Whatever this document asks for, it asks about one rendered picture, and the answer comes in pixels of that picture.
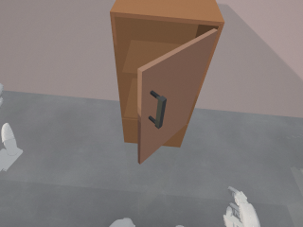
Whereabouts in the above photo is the left robot hand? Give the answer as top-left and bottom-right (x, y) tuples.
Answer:
(0, 83), (23, 173)

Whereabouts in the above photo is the handle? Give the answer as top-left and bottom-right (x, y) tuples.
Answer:
(148, 91), (167, 129)

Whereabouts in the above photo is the cupboard door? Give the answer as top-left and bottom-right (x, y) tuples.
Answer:
(137, 28), (218, 164)

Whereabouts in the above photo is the right robot hand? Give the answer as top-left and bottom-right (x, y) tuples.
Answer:
(223, 186), (260, 227)

